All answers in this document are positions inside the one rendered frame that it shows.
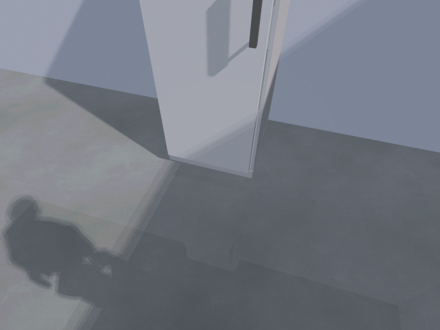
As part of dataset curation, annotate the fridge door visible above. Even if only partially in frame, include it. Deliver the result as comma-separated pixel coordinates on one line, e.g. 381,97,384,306
140,0,274,173

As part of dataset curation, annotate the handle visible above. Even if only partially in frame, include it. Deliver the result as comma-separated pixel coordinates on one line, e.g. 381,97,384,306
249,0,263,48

